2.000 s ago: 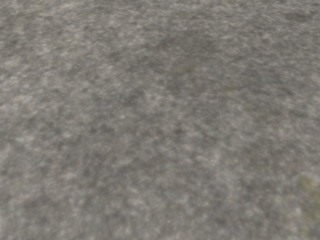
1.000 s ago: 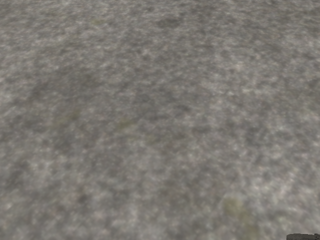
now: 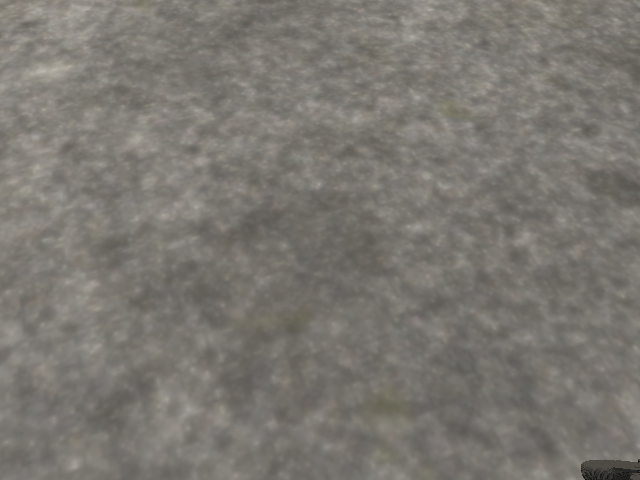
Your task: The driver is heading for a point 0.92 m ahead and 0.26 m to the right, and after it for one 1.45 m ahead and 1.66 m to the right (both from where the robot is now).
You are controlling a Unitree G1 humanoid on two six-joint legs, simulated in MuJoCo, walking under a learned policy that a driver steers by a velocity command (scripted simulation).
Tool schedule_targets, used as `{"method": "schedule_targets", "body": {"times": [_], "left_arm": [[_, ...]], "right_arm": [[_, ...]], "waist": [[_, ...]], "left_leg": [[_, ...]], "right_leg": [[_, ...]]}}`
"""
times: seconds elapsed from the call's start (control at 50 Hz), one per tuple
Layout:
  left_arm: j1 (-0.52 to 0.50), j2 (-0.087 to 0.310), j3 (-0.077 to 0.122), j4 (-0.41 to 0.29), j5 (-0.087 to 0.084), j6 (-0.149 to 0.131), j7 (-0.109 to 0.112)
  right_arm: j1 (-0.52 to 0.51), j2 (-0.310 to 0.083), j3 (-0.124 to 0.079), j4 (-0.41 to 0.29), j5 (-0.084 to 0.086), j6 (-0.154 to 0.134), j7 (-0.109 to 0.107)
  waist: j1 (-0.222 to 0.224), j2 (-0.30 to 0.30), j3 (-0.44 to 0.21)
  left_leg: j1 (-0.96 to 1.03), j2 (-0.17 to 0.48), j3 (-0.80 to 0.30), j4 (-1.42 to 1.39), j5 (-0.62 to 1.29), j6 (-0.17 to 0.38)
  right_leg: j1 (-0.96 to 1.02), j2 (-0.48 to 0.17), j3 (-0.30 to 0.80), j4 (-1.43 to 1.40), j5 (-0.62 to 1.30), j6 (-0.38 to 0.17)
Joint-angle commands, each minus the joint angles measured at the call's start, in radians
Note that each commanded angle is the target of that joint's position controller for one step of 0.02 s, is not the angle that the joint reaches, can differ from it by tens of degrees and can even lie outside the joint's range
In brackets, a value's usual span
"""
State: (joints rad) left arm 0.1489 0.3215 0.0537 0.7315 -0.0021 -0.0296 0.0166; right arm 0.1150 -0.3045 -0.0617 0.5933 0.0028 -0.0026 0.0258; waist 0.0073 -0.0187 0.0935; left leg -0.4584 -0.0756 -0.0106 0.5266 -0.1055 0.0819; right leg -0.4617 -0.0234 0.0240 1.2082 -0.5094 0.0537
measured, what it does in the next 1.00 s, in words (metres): steps on the spot, turning right: right foot, then left foot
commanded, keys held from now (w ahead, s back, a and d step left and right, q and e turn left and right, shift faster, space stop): e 0.94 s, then no key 0.06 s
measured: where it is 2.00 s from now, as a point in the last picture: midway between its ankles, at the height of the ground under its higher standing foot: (398, 443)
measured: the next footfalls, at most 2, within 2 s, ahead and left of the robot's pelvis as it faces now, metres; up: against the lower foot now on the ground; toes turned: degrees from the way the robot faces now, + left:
right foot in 0.28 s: +0.08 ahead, -0.16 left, +0.00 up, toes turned -5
left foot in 0.62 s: +0.12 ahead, +0.08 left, +0.00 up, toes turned -19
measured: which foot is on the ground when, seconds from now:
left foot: down 0.00-0.30, up 0.32-0.60, down 0.62-1.00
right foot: up 0.00-0.26, down 0.28-0.62, up 0.64-1.00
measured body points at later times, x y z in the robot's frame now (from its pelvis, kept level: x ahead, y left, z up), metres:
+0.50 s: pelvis +0.05 -0.03 +0.01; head +0.08 -0.05 +0.46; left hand +0.20 +0.24 -0.09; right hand +0.18 -0.34 -0.08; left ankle +0.07 +0.09 -0.68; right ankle +0.04 -0.16 -0.73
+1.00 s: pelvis +0.05 -0.02 +0.01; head +0.08 -0.04 +0.46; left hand +0.32 +0.14 -0.08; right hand +0.03 -0.34 -0.09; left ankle +0.09 +0.09 -0.73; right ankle -0.01 -0.14 -0.70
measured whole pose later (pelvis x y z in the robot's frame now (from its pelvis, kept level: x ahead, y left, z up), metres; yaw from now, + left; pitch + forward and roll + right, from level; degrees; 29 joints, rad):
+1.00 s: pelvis +0.05 -0.02 +0.01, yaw -29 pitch +1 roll +0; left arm 0.15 0.30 0.08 0.63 -0.02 0.07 -0.01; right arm 0.16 -0.29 -0.08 0.72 0.01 0.02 -0.02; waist -0.03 -0.01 0.06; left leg -0.20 0.07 0.16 0.43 -0.25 0.00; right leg -0.39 -0.05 -0.01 0.74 -0.37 0.07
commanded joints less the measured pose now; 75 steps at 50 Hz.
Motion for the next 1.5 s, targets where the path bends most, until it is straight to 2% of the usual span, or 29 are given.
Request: {"method": "schedule_targets", "body": {"times": [0.02, 0.08, 0.14, 0.26, 0.28, 0.3, 0.32, 0.36, 0.38, 0.44, 0.5, 0.6, 0.62, 0.64, 0.66, 0.68, 0.72, 0.82, 0.92, 1.02, 1.04, 1.06, 1.08, 1.1, 1.12, 1.16, 1.26, 1.38, 1.5], "left_arm": [[0.110, 0.104, 0.025, -0.022, 0.001, 0.019, 0.011], [0.122, 0.035, 0.000, -0.001, 0.004, 0.028, 0.016], [0.075, 0.058, 0.002, -0.004, -0.005, 0.039, 0.014], [0.071, 0.076, 0.015, -0.022, 0.002, 0.042, 0.005], [0.074, 0.090, 0.018, -0.028, 0.009, 0.041, 0.001], [0.071, 0.156, 0.032, -0.041, 0.017, 0.040, 0.004], [0.062, 0.201, 0.051, -0.038, 0.001, 0.042, 0.006], [0.098, 0.164, 0.048, -0.047, 0.020, 0.029, 0.009], [0.110, 0.164, 0.049, -0.048, 0.024, 0.017, 0.010], [0.040, 0.157, 0.058, -0.066, -0.014, 0.016, 0.020], [0.036, 0.161, 0.068, -0.075, -0.018, 0.054, 0.029], [-0.001, 0.134, 0.065, -0.108, -0.032, 0.072, 0.025], [0.044, 0.074, 0.049, -0.107, -0.011, 0.070, 0.021], [0.061, 0.078, 0.054, -0.136, -0.013, 0.057, 0.020], [0.068, 0.158, 0.077, -0.120, -0.003, 0.048, 0.021], [0.072, 0.189, 0.093, -0.097, -0.015, 0.053, 0.019], [0.091, 0.157, 0.092, -0.070, -0.012, 0.075, 0.028], [-0.015, 0.082, 0.061, -0.140, -0.023, 0.074, 0.010], [-0.031, 0.067, 0.046, -0.177, -0.016, 0.077, -0.016], [0.044, 0.066, 0.052, -0.167, -0.012, 0.085, -0.030], [0.073, 0.087, 0.058, -0.155, -0.006, 0.083, -0.024], [0.119, 0.136, 0.065, -0.154, -0.003, 0.080, -0.009], [0.115, 0.173, 0.061, -0.165, 0.014, 0.068, -0.002], [0.182, 0.156, 0.063, -0.139, 0.014, 0.050, -0.009], [0.180, 0.153, 0.060, -0.116, 0.011, 0.032, -0.011], [0.107, 0.123, 0.048, -0.104, 0.000, 0.007, -0.003], [0.111, 0.072, 0.038, -0.081, 0.023, -0.046, 0.009], [0.127, 0.098, 0.055, -0.039, 0.014, -0.058, 0.007], [0.186, 0.126, 0.075, 0.010, -0.010, -0.047, -0.004]], "right_arm": [[0.009, -0.095, -0.021, -0.046, -0.020, -0.014, -0.014], [-0.014, -0.063, -0.007, -0.005, -0.033, -0.023, -0.023], [-0.011, -0.087, -0.012, 0.028, -0.042, -0.015, -0.028], [-0.015, -0.116, -0.024, 0.061, -0.006, 0.013, -0.050], [0.014, -0.106, -0.025, 0.075, 0.001, 0.015, -0.054], [0.045, -0.085, -0.024, 0.069, -0.010, 0.011, -0.058], [0.020, -0.052, -0.021, 0.049, -0.022, 0.006, -0.060], [-0.108, -0.061, -0.028, 0.015, -0.018, 0.006, -0.062], [-0.096, -0.066, -0.037, 0.023, -0.009, 0.011, -0.060], [-0.052, -0.050, -0.035, 0.037, -0.004, 0.013, -0.058], [-0.058, -0.019, -0.022, 0.034, 0.008, 0.000, -0.044], [0.070, -0.083, -0.049, 0.070, 0.006, -0.006, -0.029], [0.095, -0.159, -0.067, 0.061, -0.012, -0.001, -0.039], [0.072, -0.223, -0.078, 0.057, -0.046, 0.004, -0.035], [0.047, -0.172, -0.062, 0.034, -0.051, -0.008, -0.036], [-0.007, -0.117, -0.046, 0.028, -0.044, -0.015, -0.040], [-0.063, -0.089, -0.037, 0.022, -0.015, -0.021, -0.049], [0.038, -0.105, -0.042, 0.052, -0.020, -0.001, -0.076], [0.024, -0.165, -0.064, 0.054, -0.010, 0.012, -0.061], [0.013, -0.172, -0.063, 0.077, 0.033, 0.012, -0.041], [0.062, -0.133, -0.048, 0.104, 0.033, 0.007, -0.037], [0.088, -0.048, -0.015, 0.103, -0.011, -0.001, -0.026], [0.055, -0.010, 0.006, 0.064, -0.032, -0.006, -0.022], [0.003, -0.109, -0.023, 0.067, -0.005, -0.006, -0.025], [-0.011, -0.143, -0.038, 0.068, 0.021, -0.005, -0.019], [-0.002, -0.150, -0.048, 0.097, 0.024, -0.003, -0.019], [0.045, -0.096, -0.046, 0.137, 0.031, -0.024, -0.018], [0.012, -0.051, -0.028, 0.115, 0.019, -0.025, -0.005], [-0.094, -0.026, -0.004, 0.046, 0.023, -0.032, 0.027]], "waist": [[0.021, 0.089, -0.259], [0.025, 0.108, -0.265], [-0.009, 0.135, -0.228], [0.006, 0.114, -0.137], [0.008, 0.085, -0.126], [-0.027, -0.048, -0.131], [-0.041, -0.214, -0.116], [0.047, -0.260, -0.096], [0.048, -0.216, -0.115], [0.002, -0.106, -0.164], [0.016, -0.142, -0.209], [-0.028, -0.129, -0.214], [-0.006, 0.072, -0.230], [0.017, 0.315, -0.186], [0.006, 0.218, -0.167], [0.028, 0.146, -0.135], [0.034, 0.126, -0.100], [-0.038, 0.155, -0.126], [-0.047, 0.174, -0.147], [0.008, 0.166, -0.158], [0.014, 0.113, -0.169], [0.003, -0.083, -0.238], [0.009, -0.258, -0.244], [0.090, -0.168, -0.238], [0.082, -0.156, -0.178], [0.052, -0.166, -0.081], [0.026, -0.092, -0.044], [0.035, -0.071, -0.009], [0.075, -0.044, 0.048]], "left_leg": [[0.218, 0.281, -0.268, -0.176, 0.389, 0.192], [0.158, 0.245, -0.152, -0.193, 0.352, 0.170], [0.134, 0.263, -0.153, -0.238, 0.061, 0.164], [0.182, 0.291, -0.173, -0.185, -0.123, 0.111], [0.184, 0.269, -0.145, -0.137, -0.101, 0.069], [0.152, 0.191, -0.063, -0.009, -0.114, 0.008], [0.084, 0.050, 0.081, 0.105, -0.178, -0.068], [-0.066, 0.000, 0.011, 0.322, -0.397, -0.088], [-0.114, 0.001, -0.028, 0.460, -0.481, -0.095], [-0.125, 0.043, -0.061, 0.408, -0.399, -0.120], [-0.001, 0.018, -0.034, 0.234, -0.309, -0.143], [0.319, 0.054, -0.032, -0.175, -0.029, -0.098], [0.443, 0.268, -0.232, -0.207, 0.063, -0.021], [0.386, 0.470, -0.487, -0.235, 0.201, 0.154], [0.344, 0.500, -0.492, -0.250, 0.193, 0.221], [0.311, 0.438, -0.381, -0.238, 0.161, 0.185], [0.316, 0.348, -0.234, -0.228, 0.132, 0.124], [0.433, 0.342, -0.106, -0.231, 0.235, 0.157], [0.395, 0.375, -0.026, -0.225, 0.262, 0.158], [0.356, 0.367, 0.015, -0.098, 0.266, 0.094], [0.277, 0.329, 0.047, -0.031, 0.188, 0.033], [0.105, 0.249, 0.128, 0.137, -0.126, -0.063], [-0.100, 0.138, 0.131, 0.294, -0.536, -0.130], [-0.166, 0.145, 0.050, 0.466, -0.568, -0.140], [-0.224, 0.162, 0.012, 0.534, -0.498, -0.121], [-0.279, 0.176, -0.017, 0.535, -0.338, -0.101], [-0.311, 0.149, -0.091, 0.514, -0.068, -0.108], [-0.302, 0.171, -0.068, 0.329, 0.046, -0.138], [-0.273, 0.183, 0.018, 0.166, 0.004, -0.070]], "right_leg": [[-0.011, -0.055, 0.033, -0.051, 0.060, 0.017], [0.116, -0.069, 0.023, -0.286, 0.125, 0.031], [0.173, -0.065, 0.011, -0.406, 0.204, 0.023], [0.179, -0.021, -0.045, -0.614, 0.246, -0.048], [0.193, -0.037, -0.008, -0.694, 0.342, -0.076], [0.212, -0.127, 0.123, -0.743, 0.536, -0.124], [0.198, -0.213, 0.286, -0.818, 0.510, -0.219], [0.266, -0.292, 0.446, -0.895, 0.552, -0.310], [0.307, -0.297, 0.446, -0.882, 0.645, -0.328], [0.378, -0.220, 0.340, -0.805, 0.784, -0.255], [0.367, -0.173, 0.324, -0.777, 0.808, -0.237], [0.202, -0.090, 0.362, -0.726, 0.460, -0.161], [0.049, 0.008, 0.259, -0.523, 0.167, -0.098], [-0.134, 0.122, 0.122, -0.336, -0.147, -0.042], [-0.142, 0.054, 0.154, -0.129, -0.138, -0.015], [-0.145, 0.044, 0.151, -0.053, -0.068, -0.007], [-0.174, 0.027, 0.131, -0.003, 0.052, 0.023], [-0.193, -0.005, 0.047, -0.147, 0.134, 0.071], [-0.026, -0.032, -0.033, -0.369, 0.122, 0.046], [0.194, 0.020, -0.088, -0.731, 0.279, -0.044], [0.333, 0.023, -0.051, -0.857, 0.419, -0.076], [0.545, -0.142, 0.162, -0.874, 0.661, -0.121], [0.559, -0.357, 0.394, -0.880, 0.595, -0.307], [0.518, -0.376, 0.431, -0.941, 0.355, -0.387], [0.494, -0.334, 0.384, -0.977, 0.115, -0.350], [0.444, -0.267, 0.304, -1.039, -0.059, -0.263], [0.453, -0.244, 0.121, -1.104, 0.160, -0.224], [0.451, -0.267, -0.024, -1.131, 0.287, -0.231], [0.503, -0.292, -0.142, -1.100, 0.377, -0.218]]}}
Velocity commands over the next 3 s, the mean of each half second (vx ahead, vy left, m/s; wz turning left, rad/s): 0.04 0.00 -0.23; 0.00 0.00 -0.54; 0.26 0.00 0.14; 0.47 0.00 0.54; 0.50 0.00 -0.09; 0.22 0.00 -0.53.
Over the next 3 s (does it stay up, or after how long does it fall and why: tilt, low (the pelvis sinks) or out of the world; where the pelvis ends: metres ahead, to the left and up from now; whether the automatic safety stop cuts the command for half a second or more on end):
stays up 0.86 -0.15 0.01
